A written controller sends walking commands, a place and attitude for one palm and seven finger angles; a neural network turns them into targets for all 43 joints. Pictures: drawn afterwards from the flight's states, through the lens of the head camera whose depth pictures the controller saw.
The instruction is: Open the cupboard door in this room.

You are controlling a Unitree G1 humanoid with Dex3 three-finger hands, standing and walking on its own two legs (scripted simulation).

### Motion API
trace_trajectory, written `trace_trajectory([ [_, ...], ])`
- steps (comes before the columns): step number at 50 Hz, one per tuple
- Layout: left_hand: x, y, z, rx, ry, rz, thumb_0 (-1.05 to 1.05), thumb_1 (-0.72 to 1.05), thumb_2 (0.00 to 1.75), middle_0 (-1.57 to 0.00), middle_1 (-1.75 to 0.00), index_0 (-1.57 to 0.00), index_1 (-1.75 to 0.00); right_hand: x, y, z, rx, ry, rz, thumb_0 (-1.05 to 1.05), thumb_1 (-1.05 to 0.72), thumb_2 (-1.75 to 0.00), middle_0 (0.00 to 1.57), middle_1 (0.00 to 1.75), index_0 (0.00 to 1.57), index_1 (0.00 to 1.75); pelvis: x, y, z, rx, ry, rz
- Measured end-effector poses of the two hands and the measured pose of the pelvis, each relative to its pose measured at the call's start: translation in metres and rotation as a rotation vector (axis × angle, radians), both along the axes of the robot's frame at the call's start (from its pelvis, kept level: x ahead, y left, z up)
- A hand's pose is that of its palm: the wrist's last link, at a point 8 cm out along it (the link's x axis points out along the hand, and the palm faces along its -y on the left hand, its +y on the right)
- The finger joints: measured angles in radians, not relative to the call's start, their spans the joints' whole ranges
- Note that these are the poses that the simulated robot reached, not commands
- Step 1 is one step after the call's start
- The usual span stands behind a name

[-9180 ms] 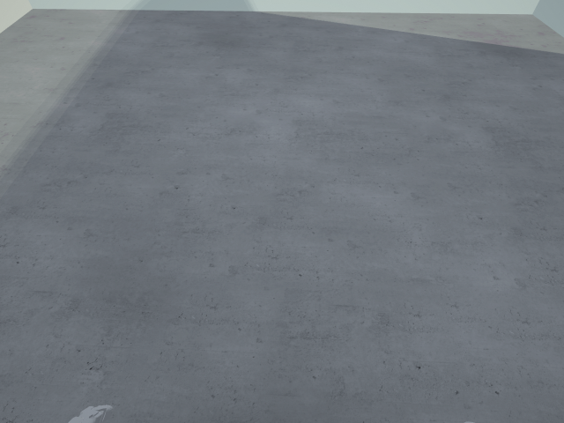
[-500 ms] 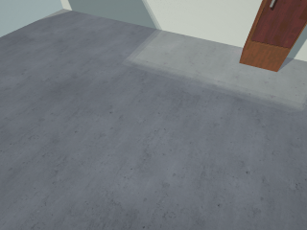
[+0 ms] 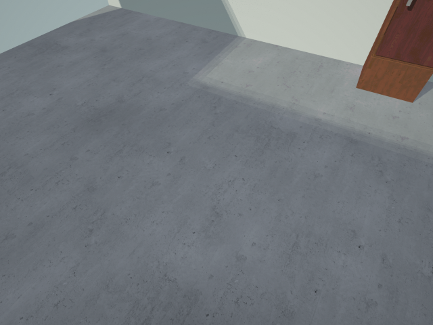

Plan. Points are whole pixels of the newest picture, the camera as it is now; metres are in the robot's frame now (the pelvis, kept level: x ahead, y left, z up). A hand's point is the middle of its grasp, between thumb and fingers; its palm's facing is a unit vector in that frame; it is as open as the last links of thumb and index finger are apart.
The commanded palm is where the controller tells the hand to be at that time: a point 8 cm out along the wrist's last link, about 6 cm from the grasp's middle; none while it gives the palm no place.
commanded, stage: stand and wait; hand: left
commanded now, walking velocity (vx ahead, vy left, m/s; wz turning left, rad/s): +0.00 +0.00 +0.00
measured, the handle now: out of the picture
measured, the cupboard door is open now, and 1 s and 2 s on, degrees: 0 0 0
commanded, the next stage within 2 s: turn or walk to find it in 0.44 s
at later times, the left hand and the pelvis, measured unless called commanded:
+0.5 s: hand out of the picture +0.04 +0.22 -0.16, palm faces +0.01 -0.96 -0.28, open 7.4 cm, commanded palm none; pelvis +0.01 +0.00 +0.01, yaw +0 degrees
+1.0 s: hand out of the picture +0.08 +0.24 -0.15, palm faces +0.01 -0.95 -0.31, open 7.4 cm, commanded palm none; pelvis +0.02 +0.00 +0.01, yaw +1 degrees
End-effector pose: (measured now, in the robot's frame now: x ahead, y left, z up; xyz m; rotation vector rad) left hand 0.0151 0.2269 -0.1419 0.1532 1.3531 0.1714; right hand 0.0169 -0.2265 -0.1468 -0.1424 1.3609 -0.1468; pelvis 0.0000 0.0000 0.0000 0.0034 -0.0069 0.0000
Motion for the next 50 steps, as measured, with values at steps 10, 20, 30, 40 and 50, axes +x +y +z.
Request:
trace_trajectory([
  [10,0.0,-0.002,0.002,-0.012,0.007,-0.006,0.01,0.91,0.89,-0.2,-0.3,-0.2,-0.3,0.005,-0.007,0.007,-0.014,-0.005,0.01,0.01,-0.91,-0.9,0.2,0.3,0.2,0.3,0.004,-0.003,0.005,-0.003,-0.011,-0.002],
  [20,0.008,0.019,0.01,0.033,0.003,-0.021,0.01,0.91,0.89,-0.2,-0.3,-0.2,-0.3,0.015,-0.029,0.014,-0.06,-0.015,0.022,0.01,-0.91,-0.9,0.2,0.3,0.21,0.3,0.006,-0.004,0.008,-0.005,-0.016,-0.005],
  [30,0.038,0.047,0.02,0.103,-0.058,-0.025,0.01,0.91,0.89,-0.2,-0.3,-0.2,-0.3,0.044,-0.055,0.023,-0.123,-0.052,0.07,0.01,-0.91,-0.9,0.2,0.3,0.2,0.3,0.009,-0.004,0.007,-0.005,-0.006,0.016],
  [40,0.052,0.043,0.021,0.086,-0.089,-0.04,0.01,0.91,0.89,-0.2,-0.3,-0.2,-0.3,0.073,-0.044,0.023,-0.092,-0.104,0.108,0.01,-0.91,-0.9,0.2,0.3,0.21,0.3,0.014,-0.004,0.007,-0.004,-0.012,0.022],
  [50,0.061,0.054,0.028,0.108,-0.094,-0.045,0.01,0.91,0.89,-0.2,-0.3,-0.2,-0.3,0.094,-0.056,0.032,-0.124,-0.141,0.124,0.01,-0.9,-0.9,0.2,0.3,0.21,0.3,0.02,-0.004,0.01,-0.004,-0.012,0.02],
])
